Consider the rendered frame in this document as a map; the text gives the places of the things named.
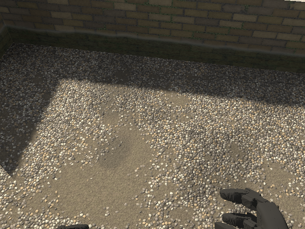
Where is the right robot hand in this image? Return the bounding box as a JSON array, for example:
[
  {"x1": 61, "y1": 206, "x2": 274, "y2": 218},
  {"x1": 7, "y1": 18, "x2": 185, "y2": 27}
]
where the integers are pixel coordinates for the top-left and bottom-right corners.
[{"x1": 214, "y1": 188, "x2": 293, "y2": 229}]

